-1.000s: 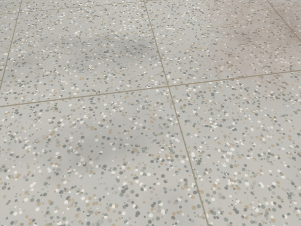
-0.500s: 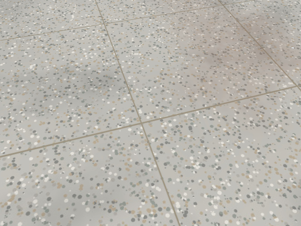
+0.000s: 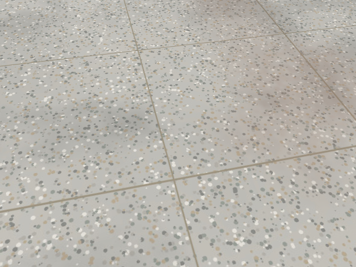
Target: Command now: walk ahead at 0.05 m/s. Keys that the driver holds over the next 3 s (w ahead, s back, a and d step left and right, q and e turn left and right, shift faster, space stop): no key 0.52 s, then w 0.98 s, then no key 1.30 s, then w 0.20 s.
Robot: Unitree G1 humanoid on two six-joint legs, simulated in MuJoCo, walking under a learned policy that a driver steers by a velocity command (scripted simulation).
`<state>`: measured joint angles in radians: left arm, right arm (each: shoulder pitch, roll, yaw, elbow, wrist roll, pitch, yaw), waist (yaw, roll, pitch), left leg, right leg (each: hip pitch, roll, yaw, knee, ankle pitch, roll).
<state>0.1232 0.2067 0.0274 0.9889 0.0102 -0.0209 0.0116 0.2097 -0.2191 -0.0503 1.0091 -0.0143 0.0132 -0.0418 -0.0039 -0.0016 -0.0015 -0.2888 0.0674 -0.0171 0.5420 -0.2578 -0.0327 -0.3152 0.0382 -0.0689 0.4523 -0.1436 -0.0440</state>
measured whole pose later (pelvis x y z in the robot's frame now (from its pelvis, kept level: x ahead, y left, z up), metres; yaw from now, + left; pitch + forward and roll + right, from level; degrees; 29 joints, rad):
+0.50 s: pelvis +0.04 +0.01 +0.00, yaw -1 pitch -1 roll +0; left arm 0.14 0.22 0.04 1.07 0.00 0.01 0.03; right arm 0.21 -0.20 -0.04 1.08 0.00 -0.01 -0.04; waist 0.00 0.00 0.04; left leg -0.17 0.03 0.02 0.50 -0.31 -0.02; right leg -0.25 0.00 -0.04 0.50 -0.24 -0.02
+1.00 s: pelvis +0.16 +0.04 +0.01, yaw +0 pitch +2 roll -1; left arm 0.10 0.25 0.07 1.01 -0.03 -0.09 -0.02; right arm 0.48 -0.18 -0.03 1.11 0.00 -0.09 0.00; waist -0.05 -0.02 -0.02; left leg 0.00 0.00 0.04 0.30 -0.32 0.03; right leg -0.62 -0.06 -0.04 1.01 -0.23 -0.05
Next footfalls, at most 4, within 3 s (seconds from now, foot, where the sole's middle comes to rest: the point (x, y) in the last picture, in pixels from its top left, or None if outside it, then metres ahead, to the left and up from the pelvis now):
1.22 right None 0.47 -0.10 -0.77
1.72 left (149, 211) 0.75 0.13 -0.77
2.04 right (208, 225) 0.69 -0.11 -0.77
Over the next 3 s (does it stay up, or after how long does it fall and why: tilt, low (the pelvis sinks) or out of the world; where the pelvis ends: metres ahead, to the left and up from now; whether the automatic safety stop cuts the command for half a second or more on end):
stays up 0.72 0.02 -0.01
